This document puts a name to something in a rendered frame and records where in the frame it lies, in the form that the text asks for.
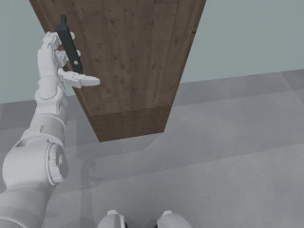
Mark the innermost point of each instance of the robot thigh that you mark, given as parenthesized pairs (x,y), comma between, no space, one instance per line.
(173,221)
(112,221)

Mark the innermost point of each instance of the handle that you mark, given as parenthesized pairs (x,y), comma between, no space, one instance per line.
(68,44)

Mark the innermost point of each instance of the robot right thigh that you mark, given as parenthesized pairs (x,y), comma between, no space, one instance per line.
(173,221)

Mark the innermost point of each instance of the left robot hand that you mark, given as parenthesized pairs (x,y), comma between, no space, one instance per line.
(50,61)

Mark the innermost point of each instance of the robot left upper arm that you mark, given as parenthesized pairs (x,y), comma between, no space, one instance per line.
(31,174)

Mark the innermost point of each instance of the robot left thigh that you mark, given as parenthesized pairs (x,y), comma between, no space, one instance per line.
(112,221)

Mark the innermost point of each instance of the cupboard door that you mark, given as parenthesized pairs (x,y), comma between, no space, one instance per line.
(136,48)

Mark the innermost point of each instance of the robot left forearm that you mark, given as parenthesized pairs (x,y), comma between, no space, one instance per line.
(49,122)

